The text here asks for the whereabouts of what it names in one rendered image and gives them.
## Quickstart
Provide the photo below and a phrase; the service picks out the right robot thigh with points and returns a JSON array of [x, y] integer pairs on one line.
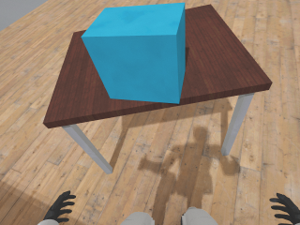
[[197, 216]]

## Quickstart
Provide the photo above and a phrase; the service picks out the carton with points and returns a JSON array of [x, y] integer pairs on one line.
[[140, 51]]

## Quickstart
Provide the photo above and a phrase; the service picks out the left robot hand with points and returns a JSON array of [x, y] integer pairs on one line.
[[54, 212]]

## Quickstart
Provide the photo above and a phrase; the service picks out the right robot hand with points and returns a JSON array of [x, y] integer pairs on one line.
[[290, 208]]

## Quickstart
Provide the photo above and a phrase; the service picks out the robot thigh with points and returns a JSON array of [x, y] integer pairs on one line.
[[197, 216], [138, 218]]

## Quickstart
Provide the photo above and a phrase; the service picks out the left robot thigh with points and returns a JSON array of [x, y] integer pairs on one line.
[[138, 218]]

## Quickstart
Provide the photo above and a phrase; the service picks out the table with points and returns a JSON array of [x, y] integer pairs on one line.
[[217, 65]]

